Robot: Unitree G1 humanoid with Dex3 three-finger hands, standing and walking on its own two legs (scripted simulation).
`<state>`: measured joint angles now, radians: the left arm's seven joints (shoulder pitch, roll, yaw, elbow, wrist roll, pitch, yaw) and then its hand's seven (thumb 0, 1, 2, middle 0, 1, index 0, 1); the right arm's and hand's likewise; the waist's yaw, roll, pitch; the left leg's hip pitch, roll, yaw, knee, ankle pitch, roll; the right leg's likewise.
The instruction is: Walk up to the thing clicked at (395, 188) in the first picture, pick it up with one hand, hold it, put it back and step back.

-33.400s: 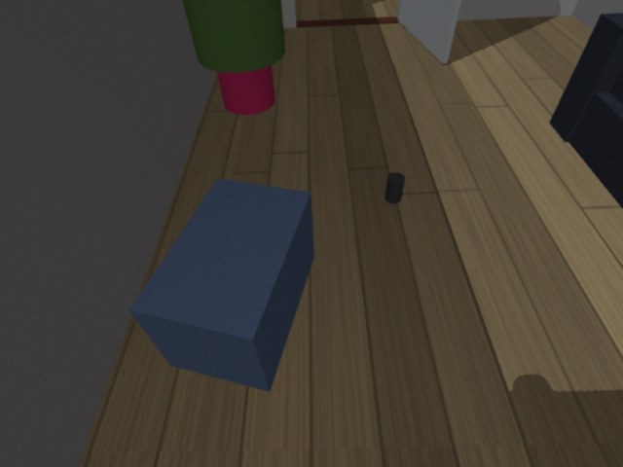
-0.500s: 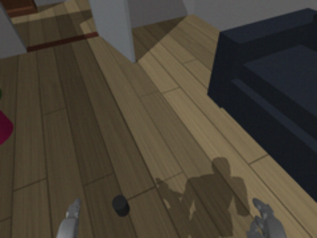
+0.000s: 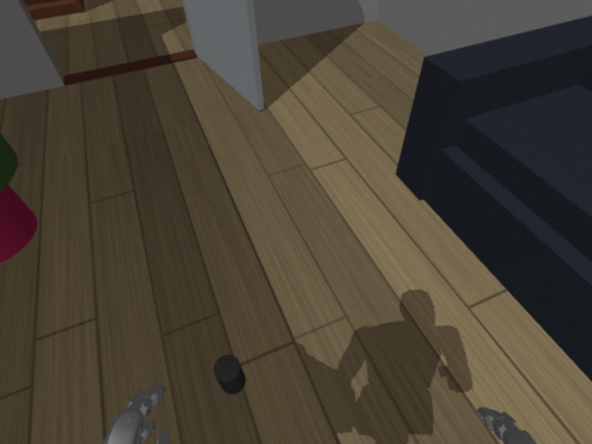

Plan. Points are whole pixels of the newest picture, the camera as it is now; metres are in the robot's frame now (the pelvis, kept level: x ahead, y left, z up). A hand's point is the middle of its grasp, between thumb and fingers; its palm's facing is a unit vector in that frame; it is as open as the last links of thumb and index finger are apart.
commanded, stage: stand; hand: left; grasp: from the side
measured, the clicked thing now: (230, 375) +0.43 +0.26 -0.67
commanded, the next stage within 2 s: step back in 1.96 s
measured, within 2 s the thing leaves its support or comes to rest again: neither
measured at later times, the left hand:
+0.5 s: hand out of the picture +0.05 +0.26 -0.12, palm faces +0.00 -0.94 -0.35, open 7.4 cm
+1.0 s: hand out of the picture +0.04 +0.25 -0.11, palm faces -0.01 -0.94 -0.35, open 7.4 cm
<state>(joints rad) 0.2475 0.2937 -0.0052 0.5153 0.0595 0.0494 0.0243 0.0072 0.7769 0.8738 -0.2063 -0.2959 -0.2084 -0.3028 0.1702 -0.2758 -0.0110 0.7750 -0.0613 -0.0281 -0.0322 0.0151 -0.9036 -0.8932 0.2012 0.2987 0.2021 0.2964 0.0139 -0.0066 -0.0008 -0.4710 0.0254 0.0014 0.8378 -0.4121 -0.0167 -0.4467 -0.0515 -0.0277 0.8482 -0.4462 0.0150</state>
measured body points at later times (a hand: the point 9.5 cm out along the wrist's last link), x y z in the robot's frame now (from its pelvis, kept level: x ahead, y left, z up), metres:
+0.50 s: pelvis +0.00 +0.01 +0.04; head +0.00 +0.00 +0.49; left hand +0.05 +0.30 -0.09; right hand +0.07 -0.27 -0.10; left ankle +0.01 +0.13 -0.70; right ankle +0.00 -0.13 -0.70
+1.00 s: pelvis -0.01 +0.00 +0.05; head +0.00 +0.00 +0.50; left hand +0.04 +0.30 -0.09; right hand +0.05 -0.29 -0.10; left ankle +0.01 +0.13 -0.70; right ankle +0.00 -0.13 -0.70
